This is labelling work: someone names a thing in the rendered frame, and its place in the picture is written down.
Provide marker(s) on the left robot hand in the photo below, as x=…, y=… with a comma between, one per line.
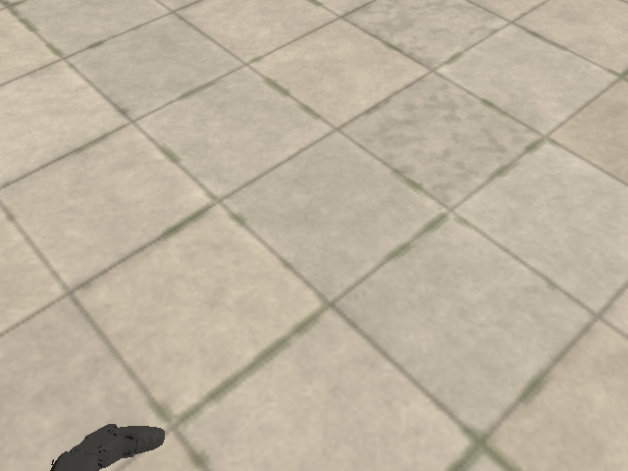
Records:
x=107, y=445

